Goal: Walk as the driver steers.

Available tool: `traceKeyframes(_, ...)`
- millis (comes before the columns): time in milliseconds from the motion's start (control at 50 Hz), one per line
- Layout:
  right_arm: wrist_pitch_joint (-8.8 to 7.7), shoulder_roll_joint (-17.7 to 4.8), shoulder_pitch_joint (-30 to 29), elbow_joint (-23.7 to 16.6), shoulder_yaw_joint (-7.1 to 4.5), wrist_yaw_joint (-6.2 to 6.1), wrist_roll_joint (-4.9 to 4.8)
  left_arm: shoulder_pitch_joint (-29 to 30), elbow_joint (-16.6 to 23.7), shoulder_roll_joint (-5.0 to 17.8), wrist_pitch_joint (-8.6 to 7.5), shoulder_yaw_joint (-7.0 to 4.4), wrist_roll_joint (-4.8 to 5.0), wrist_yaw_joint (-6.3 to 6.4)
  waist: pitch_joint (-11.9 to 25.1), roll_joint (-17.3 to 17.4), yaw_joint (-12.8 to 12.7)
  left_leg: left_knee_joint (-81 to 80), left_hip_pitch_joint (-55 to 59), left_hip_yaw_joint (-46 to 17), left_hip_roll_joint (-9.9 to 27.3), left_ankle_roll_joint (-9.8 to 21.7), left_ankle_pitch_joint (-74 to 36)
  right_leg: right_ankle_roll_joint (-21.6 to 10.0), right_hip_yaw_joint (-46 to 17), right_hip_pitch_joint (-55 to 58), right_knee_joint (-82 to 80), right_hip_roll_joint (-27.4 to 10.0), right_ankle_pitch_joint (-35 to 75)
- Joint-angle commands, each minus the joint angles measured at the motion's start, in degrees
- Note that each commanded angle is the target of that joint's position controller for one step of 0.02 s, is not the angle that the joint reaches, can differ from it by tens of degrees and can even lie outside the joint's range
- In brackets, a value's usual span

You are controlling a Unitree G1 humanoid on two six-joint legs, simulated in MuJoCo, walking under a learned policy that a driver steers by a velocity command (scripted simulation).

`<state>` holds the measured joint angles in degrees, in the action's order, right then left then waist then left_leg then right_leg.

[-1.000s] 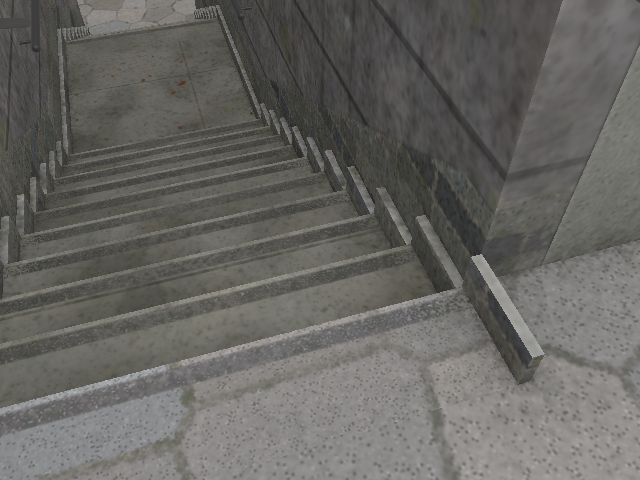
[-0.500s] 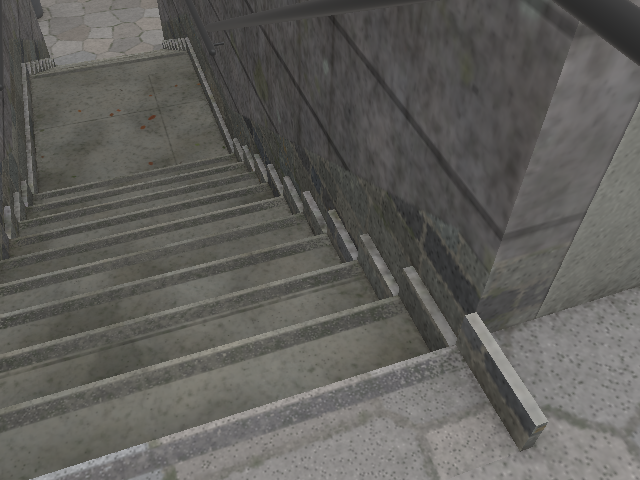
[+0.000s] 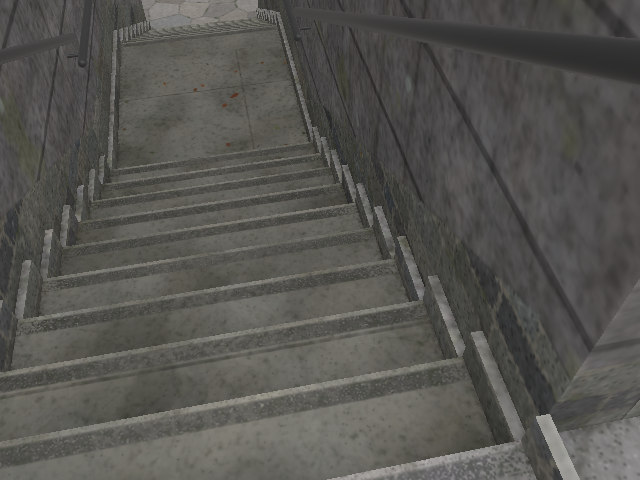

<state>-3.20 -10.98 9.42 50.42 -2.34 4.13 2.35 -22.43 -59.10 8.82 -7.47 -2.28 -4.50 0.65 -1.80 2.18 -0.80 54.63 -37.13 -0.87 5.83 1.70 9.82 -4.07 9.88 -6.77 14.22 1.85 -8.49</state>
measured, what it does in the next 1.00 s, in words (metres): walks ahead, turning left: left foot, then right foot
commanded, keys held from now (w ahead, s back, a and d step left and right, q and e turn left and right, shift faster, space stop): q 0.72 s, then no key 0.28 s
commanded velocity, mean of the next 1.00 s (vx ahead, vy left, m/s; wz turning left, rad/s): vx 0.04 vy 0.00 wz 0.48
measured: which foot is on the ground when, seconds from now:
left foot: up 0.00-0.26, down 0.28-0.84, up 0.86-1.00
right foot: down 0.00-0.30, up 0.32-0.82, down 0.84-1.00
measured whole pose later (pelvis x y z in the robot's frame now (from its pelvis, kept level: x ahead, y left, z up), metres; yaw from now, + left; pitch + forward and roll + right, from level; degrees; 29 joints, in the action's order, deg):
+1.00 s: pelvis +0.11 +0.04 +0.00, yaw +30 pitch +0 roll +2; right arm 3.8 -17.4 10.7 45.8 -5.0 -1.3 0.9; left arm -15.8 -43.8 14.5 1.0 -0.8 -1.0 2.2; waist -2.5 3.3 -0.5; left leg 58.8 -26.9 -8.2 -8.5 -0.3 23.0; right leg -2.6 0.7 -12.9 24.5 0.1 -11.9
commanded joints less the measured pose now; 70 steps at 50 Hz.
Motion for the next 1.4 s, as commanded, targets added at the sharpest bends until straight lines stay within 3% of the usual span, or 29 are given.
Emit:
traceKeyframes(20, 1.28, -0.75, 4.58, -2.45, 0.66, 0.26, -1.07, 3.00, 4.62, 8.84, -2.17, -1.94, 0.72, 0.34, 2.66, -6.56, 4.69, -8.58, 7.65, -0.72, 0.86, -1.92, -6.63, -10.48, -2.30, -1.46, -3.23, -18.11, 50.32)
traceKeyframes(120, 2.25, -1.62, -0.43, -3.95, 0.83, -0.27, -0.41, 1.37, 5.35, 11.47, -0.36, -4.55, 0.69, 0.34, 1.89, -6.02, 2.14, -16.43, 2.07, -1.24, 1.32, -1.67, -3.45, -11.50, 0.02, 12.60, -1.69, -21.46, 48.06)
traceKeyframes(260, 0.41, -5.35, -4.61, -4.01, -0.27, -1.29, -1.77, 4.38, 9.95, 13.48, 2.43, -6.99, 1.18, 2.97, 3.19, -6.42, -0.26, -26.34, 8.61, 4.63, -3.58, 0.04, -1.43, -5.09, 4.73, 18.54, 5.24, -20.21, 35.25)
traceKeyframes(300, -1.88, -11.32, 0.54, -3.76, -3.25, -2.93, -2.75, 1.64, 9.17, 9.15, 2.75, -5.11, 2.76, 2.49, 11.06, 0.08, 1.90, -31.58, 30.26, 2.34, -4.83, 8.54, -32.67, 2.44, 7.76, 7.88, 17.98, -12.36, 23.44)
traceKeyframes(320, -2.17, -18.14, 13.79, -2.30, -4.79, -4.41, -1.98, 1.10, 16.29, 3.70, 2.01, -2.76, 2.26, 2.41, 24.21, 14.47, 4.11, -31.58, 57.86, -24.16, 13.62, 24.44, -52.03, 9.27, 6.72, -14.54, 33.04, -3.74, -17.50)
traceKeyframes(340, -3.74, -15.93, 22.30, 2.73, -4.60, -4.67, 1.58, 12.54, 18.81, 7.07, 1.84, -2.98, 3.18, 0.98, 22.36, 1.80, 9.06, -33.95, 60.53, -32.79, 17.26, 24.39, -50.36, 8.09, -6.90, -25.02, 42.16, -1.27, -38.12)
traceKeyframes(360, -5.71, -17.33, 19.79, 3.85, -6.08, -4.90, 2.37, 17.25, 20.62, 6.36, 2.26, -2.20, 2.78, 0.42, 13.18, 0.32, 8.31, -33.56, 52.70, -26.27, 15.55, 20.59, -48.26, 6.40, -13.57, -29.35, 47.25, -4.45, -38.17)
traceKeyframes(400, -5.15, -12.67, 6.56, -0.49, -5.53, -5.28, -1.57, 11.37, 16.81, 14.31, 2.63, -4.73, 1.66, 2.10, 8.68, 4.83, 2.95, -36.69, 38.96, -17.25, 10.30, 17.75, -43.51, 5.36, -14.04, -25.23, 52.44, -7.99, -33.58)
traceKeyframes(420, -4.71, -11.31, 3.28, -2.26, -4.71, -5.32, -2.87, 12.12, 17.66, 11.25, 2.42, -3.78, 0.97, 2.32, 6.37, 4.96, 0.95, -39.16, 29.25, -14.86, 7.92, 15.47, -37.96, 4.87, -13.96, -21.07, 52.97, -7.66, -28.21)
traceKeyframes(480, -3.64, -11.52, 1.49, -4.46, -3.75, -4.66, -0.88, 7.83, 16.45, 8.42, 3.35, -2.31, 2.67, 1.54, 7.62, 1.11, -1.85, -41.53, 21.03, -11.91, 5.35, 15.22, -33.92, 6.10, -12.80, -16.49, 55.54, -3.69, -17.12)
traceKeyframes(540, -4.34, -13.86, 3.95, -5.21, -3.95, -3.64, -0.10, 7.89, 16.35, 10.50, 4.79, -1.54, 3.03, 1.10, 7.45, 2.00, -1.10, -41.38, 22.07, -13.11, 4.48, 15.63, -29.22, 9.49, -11.29, -17.35, 47.07, -4.06, -12.32)
traceKeyframes(660, -4.60, -13.81, 3.98, -8.39, -3.49, -2.57, -1.71, 9.38, 13.72, 11.82, 6.88, -0.11, 2.36, 2.50, 7.34, 4.00, 2.60, -41.65, 27.91, -24.52, 7.43, 16.01, -7.56, 9.72, -12.81, -19.36, 35.05, -4.82, -12.51)
traceKeyframes(680, 0.36, -15.49, 6.94, -6.13, -4.69, -3.63, -2.55, 16.37, 17.89, 11.73, 7.99, -1.12, 6.62, 2.26, 6.49, 2.74, 4.45, -35.52, 32.35, -18.04, 0.82, 11.08, -16.43, 6.26, -10.83, -20.87, 30.26, -1.12, -14.20)
traceKeyframes(740, 5.01, -14.68, 6.89, -7.55, -4.59, -4.07, -1.92, 10.23, 18.10, 11.13, 8.74, -0.72, 6.35, 1.56, 8.73, 9.36, 3.98, -32.76, 33.52, -21.37, 2.44, 10.59, -28.00, 4.14, -10.14, -17.40, 26.65, 0.70, -15.83)
traceKeyframes(800, 6.22, -13.16, 2.20, -8.57, -4.22, -4.54, -2.17, 4.03, 17.26, 10.54, 8.24, -0.43, 4.92, 2.04, 8.33, 7.35, 0.44, -32.03, 25.46, -23.07, 0.83, 7.32, -17.31, 2.77, -8.94, -6.83, 14.09, 0.89, -10.03)
traceKeyframes(820, 6.54, -12.45, 1.06, -8.97, -4.03, -5.05, -2.41, 2.19, 16.78, 11.40, 8.13, -0.67, 4.14, 2.28, 7.29, 4.47, -0.41, -30.52, 20.36, -22.49, -1.73, 4.73, -6.38, 2.11, -10.28, -1.97, 7.46, -0.89, -6.40)
traceKeyframes(840, 6.72, -9.27, 2.62, -9.40, -3.23, -5.51, -2.51, 3.54, 18.03, 15.64, 8.03, -1.30, 2.84, 2.49, 5.24, -6.94, 1.03, -21.96, 12.53, -17.30, -8.38, 1.76, 9.67, -0.26, -23.94, 0.14, 0.13, -12.85, -9.44)
traceKeyframes(860, 6.45, -9.04, 3.57, -10.02, -3.43, -6.26, -1.77, 7.50, 20.37, 21.07, 8.23, -2.24, 3.34, 2.05, 2.07, -13.90, 1.58, -11.45, 5.93, -7.11, -17.98, -0.27, 22.83, -5.91, -37.04, -4.48, -2.37, -24.60, 0.75)
traceKeyframes(880, 6.29, -11.13, 2.68, -9.88, -3.75, -6.43, -0.29, 5.20, 19.57, 21.42, 8.22, -2.58, 2.79, 2.06, 2.17, -12.15, 0.38, -0.27, 9.34, -9.25, -14.55, -0.52, 23.42, -10.83, -39.61, -11.01, -3.43, -27.34, 4.37)
traceKeyframes(920, 6.41, -12.88, 5.31, -7.14, -4.58, -5.85, -1.27, 13.31, 20.41, 15.24, 7.74, -0.84, 3.24, 1.57, -0.03, -7.02, 5.16, 7.38, 12.23, -9.08, -13.72, -0.53, 14.98, -8.29, -26.53, -13.21, -0.97, -17.75, 6.24)
traceKeyframes(980, 6.96, -11.44, 6.45, -5.67, -4.00, -5.49, -1.36, 12.47, 20.37, 12.78, 7.24, 0.10, 3.54, 1.67, 2.43, -10.23, 3.64, 9.11, 11.73, -6.33, -13.86, -2.73, 13.32, -7.10, -18.90, -5.88, 2.07, -13.01, 17.77)
traceKeyframes(1100, 7.75, -7.67, 3.33, -5.36, -1.09, -5.95, -2.41, 6.45, 15.85, 14.41, 8.04, 0.00, 3.72, 1.35, 2.78, -13.09, -0.97, -16.56, 18.95, -1.09, -10.36, -4.00, 18.72, -7.32, -20.44, 1.01, 4.28, -12.85, 10.11)
traceKeyframes(1120, 5.44, -6.50, 0.19, -7.52, -0.10, -4.16, 0.64, 6.84, 17.51, 18.62, 5.22, -2.09, 5.01, 0.00, -3.00, -13.42, -3.09, -17.34, 12.37, 1.77, -8.33, -5.43, 14.60, -11.69, -23.74, 0.73, -2.55, -15.61, -10.83)
traceKeyframes(1140, 6.22, -8.87, 1.81, -5.35, -1.14, -5.38, -2.40, 5.57, 14.52, 15.48, 7.48, -0.84, 3.53, 0.36, 1.87, -12.44, -2.06, -23.47, 21.13, -0.91, -8.86, -3.22, 16.74, -8.76, -24.19, 0.15, 3.02, -13.73, 3.32)
traceKeyframes(1200, 5.25, -7.88, 11.93, -1.09, -0.44, -6.16, -2.35, 5.10, 13.61, 14.58, 8.71, -0.72, 4.26, 0.50, 5.78, -9.51, 1.43, -39.21, 36.35, -0.50, -8.63, 0.55, 4.83, -3.33, -20.89, -5.57, 5.91, -11.02, -4.18)
traceKeyframes(1240, 4.58, -14.50, 13.00, -0.68, -1.81, -6.05, -1.28, 11.40, 17.03, 10.36, 8.52, 0.30, 4.74, -0.02, -0.40, 8.84, 3.01, -44.97, 35.96, -21.00, 5.32, 7.78, 30.06, 0.76, -8.58, -23.09, 18.51, 0.57, -19.23)
traceKeyframes(1260, 4.33, -14.89, 12.29, -0.83, -2.16, -5.55, -0.80, 16.35, 18.57, 12.95, 8.55, -0.10, 2.98, -0.04, -7.00, 10.92, 5.59, -50.86, 29.41, -28.28, 11.67, 11.18, 36.26, 0.76, -7.90, -26.76, 25.99, -0.66, -19.40)
traceKeyframes(1300, 3.27, -12.58, 10.42, -0.88, -1.45, -5.47, -0.65, 16.82, 18.75, 13.99, 8.12, -0.97, 3.41, -0.78, -9.67, 5.86, 3.31, -52.52, 31.02, -26.49, 10.80, 11.91, 28.94, 1.11, -10.63, -31.14, 32.70, -2.98, -14.52)
traceKeyframes(1400, 0.55, -10.74, 14.36, 1.14, -1.17, -5.54, -1.61, 15.58, 17.76, 11.46, 6.72, -0.70, 2.87, -2.62, -4.19, 5.43, 3.37, -49.04, 37.12, -14.21, 5.27, 10.54, 8.95, 3.20, -8.19, -29.21, 32.73, -3.63, -7.56)
Next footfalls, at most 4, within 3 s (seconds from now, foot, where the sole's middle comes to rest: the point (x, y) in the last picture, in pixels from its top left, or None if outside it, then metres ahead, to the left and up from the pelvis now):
0.28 left None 0.18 0.20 -0.79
0.84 right None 0.20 -0.01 -0.79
1.22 left None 0.02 0.13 -0.79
1.58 right None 0.30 0.01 -0.79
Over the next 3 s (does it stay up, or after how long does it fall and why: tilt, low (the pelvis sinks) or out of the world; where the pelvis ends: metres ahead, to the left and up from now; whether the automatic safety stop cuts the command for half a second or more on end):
stays up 0.81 0.37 -0.33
